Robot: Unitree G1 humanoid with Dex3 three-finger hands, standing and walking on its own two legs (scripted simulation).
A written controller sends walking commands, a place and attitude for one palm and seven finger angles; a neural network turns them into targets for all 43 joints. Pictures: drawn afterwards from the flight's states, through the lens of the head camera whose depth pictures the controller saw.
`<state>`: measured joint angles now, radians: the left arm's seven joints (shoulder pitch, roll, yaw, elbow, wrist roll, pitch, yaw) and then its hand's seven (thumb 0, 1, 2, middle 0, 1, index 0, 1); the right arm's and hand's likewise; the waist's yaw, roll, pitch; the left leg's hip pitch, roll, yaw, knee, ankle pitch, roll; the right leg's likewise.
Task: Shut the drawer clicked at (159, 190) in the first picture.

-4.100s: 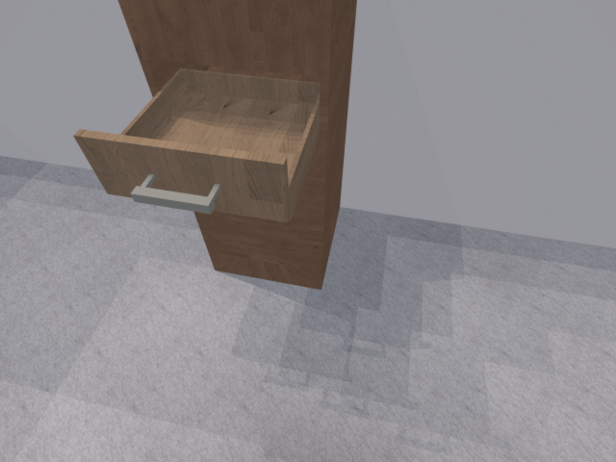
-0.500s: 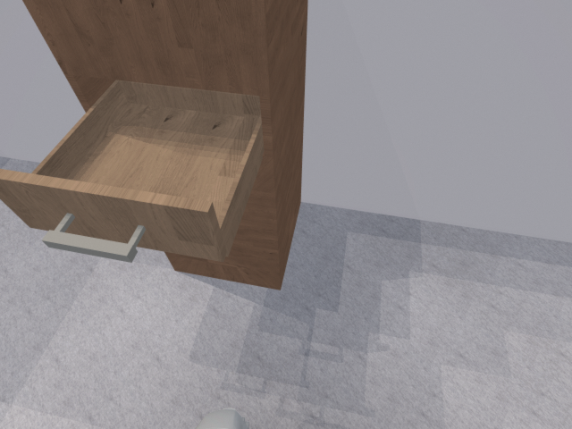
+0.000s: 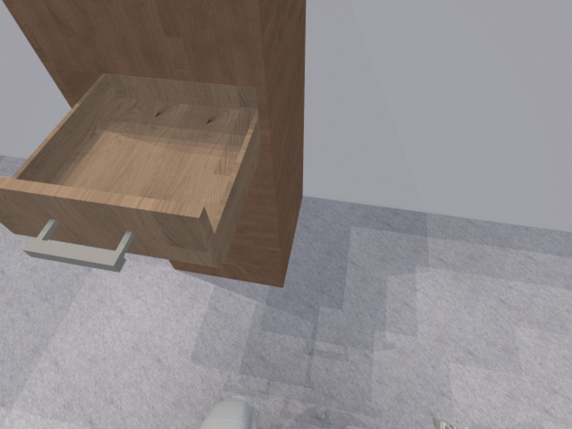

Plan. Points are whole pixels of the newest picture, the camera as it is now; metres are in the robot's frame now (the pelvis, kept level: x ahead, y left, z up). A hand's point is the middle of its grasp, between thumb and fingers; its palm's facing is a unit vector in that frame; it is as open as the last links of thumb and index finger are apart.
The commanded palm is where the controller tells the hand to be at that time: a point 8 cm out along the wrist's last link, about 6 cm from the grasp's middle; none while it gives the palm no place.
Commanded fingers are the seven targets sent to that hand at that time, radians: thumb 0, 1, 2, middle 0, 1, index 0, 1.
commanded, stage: come to a stop and stand still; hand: left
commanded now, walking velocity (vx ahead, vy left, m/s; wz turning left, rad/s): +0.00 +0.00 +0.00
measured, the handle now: (81, 243) +0.35 +0.34 +0.03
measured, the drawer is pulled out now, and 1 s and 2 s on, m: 0.29 0.29 0.29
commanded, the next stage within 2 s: look again from close up in 0.48 s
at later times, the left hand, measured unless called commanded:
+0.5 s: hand out of the picture +0.03 +0.17 -0.15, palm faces +0.00 -0.97 -0.26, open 7.3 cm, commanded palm none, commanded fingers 0.00 0.90 0.90 -0.20 -0.30 -0.20 -0.30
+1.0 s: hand out of the picture +0.01 +0.16 -0.15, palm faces +0.00 -0.98 -0.22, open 7.3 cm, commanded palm none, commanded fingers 0.00 0.90 0.90 -0.20 -0.30 -0.20 -0.30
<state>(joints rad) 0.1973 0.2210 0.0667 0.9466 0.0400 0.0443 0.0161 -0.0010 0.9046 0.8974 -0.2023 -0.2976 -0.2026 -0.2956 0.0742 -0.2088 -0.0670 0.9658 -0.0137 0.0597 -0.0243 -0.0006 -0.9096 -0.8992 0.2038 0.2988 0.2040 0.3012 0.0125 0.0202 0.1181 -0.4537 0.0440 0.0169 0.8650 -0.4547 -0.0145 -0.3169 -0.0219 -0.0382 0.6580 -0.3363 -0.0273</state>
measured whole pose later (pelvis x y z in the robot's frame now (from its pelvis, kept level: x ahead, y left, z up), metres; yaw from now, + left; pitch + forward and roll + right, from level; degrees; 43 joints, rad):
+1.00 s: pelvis -0.01 -0.02 +0.02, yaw -1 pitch -1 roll +1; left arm 0.25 0.17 0.00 1.10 0.00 -0.02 0.02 0.00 0.91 0.90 -0.20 -0.30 -0.21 -0.30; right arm 0.32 -0.18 0.02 1.12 -0.02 -0.02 -0.03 0.00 -0.91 -0.90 0.20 0.30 0.20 0.30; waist -0.01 0.00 0.03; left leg -0.15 0.03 0.04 0.43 -0.26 -0.02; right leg -0.23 0.02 -0.04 0.47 -0.23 -0.05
